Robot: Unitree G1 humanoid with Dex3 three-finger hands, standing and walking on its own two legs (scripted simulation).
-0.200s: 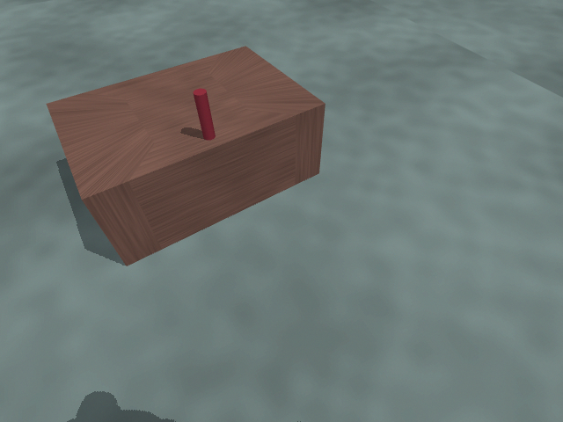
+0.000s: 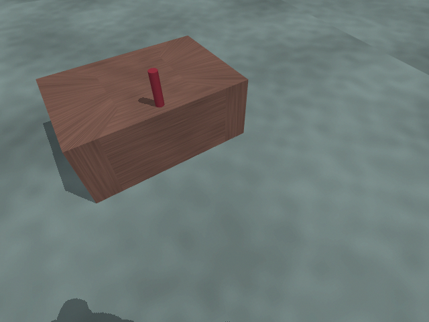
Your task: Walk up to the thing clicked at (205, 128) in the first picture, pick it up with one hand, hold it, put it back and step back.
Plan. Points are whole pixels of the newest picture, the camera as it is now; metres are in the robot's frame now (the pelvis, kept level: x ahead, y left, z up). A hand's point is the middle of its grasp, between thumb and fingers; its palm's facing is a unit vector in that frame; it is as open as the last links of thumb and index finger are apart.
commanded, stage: stand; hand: right
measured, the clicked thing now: (156, 88) +1.18 +0.34 -0.26
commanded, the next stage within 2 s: walk up in 0.92 s
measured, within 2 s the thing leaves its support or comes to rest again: neither
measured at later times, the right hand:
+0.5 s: hand out of the picture +0.08 -0.25 -0.16, palm faces -0.04 +0.94 -0.33, open 7.4 cm
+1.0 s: hand out of the picture +0.08 -0.25 -0.16, palm faces -0.09 +0.94 -0.33, open 7.4 cm
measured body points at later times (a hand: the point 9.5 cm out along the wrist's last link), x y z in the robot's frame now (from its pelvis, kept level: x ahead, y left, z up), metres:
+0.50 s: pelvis +0.00 +0.00 +0.00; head +0.01 +0.00 +0.45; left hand +0.08 +0.30 -0.13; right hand +0.09 -0.30 -0.13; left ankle +0.00 +0.12 -0.75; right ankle +0.00 -0.12 -0.75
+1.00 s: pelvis +0.01 +0.00 +0.00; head +0.01 +0.00 +0.45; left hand +0.07 +0.31 -0.13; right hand +0.09 -0.30 -0.13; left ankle -0.01 +0.12 -0.73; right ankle +0.00 -0.12 -0.75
